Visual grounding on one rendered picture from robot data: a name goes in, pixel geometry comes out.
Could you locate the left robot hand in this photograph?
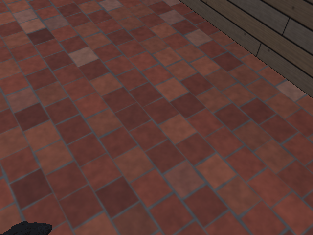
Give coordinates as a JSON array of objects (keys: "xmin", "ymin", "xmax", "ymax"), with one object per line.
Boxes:
[{"xmin": 0, "ymin": 221, "xmax": 53, "ymax": 235}]

